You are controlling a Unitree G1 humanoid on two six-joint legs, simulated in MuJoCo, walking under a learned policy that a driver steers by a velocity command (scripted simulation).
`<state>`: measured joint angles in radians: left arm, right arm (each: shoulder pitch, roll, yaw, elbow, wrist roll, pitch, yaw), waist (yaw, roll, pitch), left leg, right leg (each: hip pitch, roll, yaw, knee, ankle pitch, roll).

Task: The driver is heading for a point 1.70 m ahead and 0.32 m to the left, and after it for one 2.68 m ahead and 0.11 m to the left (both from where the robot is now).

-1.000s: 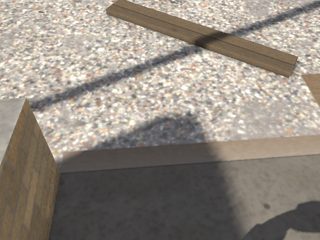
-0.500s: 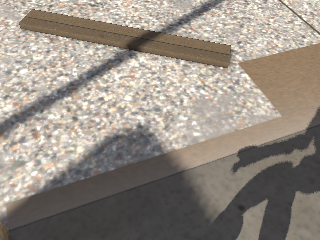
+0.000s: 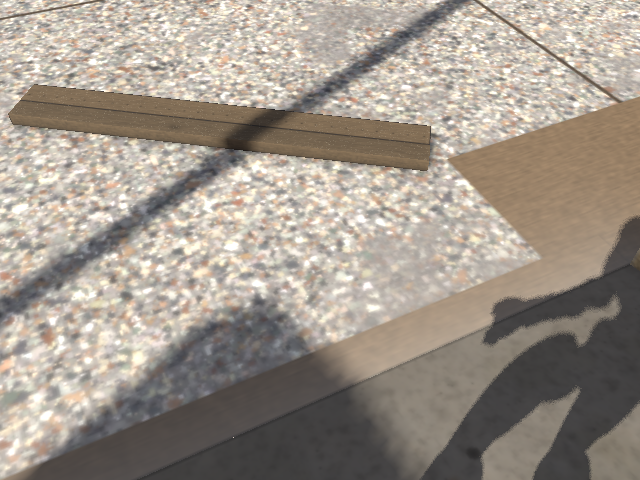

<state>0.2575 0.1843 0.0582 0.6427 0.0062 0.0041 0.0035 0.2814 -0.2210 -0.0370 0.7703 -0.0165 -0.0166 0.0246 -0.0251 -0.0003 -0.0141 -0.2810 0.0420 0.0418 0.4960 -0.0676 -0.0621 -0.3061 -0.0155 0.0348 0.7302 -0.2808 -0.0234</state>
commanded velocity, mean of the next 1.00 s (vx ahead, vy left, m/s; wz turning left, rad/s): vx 0.11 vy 0.00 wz -0.01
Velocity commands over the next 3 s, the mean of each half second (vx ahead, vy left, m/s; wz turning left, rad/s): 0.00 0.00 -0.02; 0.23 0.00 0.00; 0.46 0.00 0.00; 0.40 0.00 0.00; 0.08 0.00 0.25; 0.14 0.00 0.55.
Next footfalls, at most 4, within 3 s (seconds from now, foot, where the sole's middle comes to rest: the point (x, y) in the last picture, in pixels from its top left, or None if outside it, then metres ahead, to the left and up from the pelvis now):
0.90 right None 0.14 -0.14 -0.77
1.40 left None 0.47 0.08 -0.84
1.88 right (383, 402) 0.76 -0.15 -0.86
2.36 left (298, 419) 0.72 0.06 -0.87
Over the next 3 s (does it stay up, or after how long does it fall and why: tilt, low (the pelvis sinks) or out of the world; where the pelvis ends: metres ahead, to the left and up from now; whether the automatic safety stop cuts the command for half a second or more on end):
stays up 0.75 -0.06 -0.08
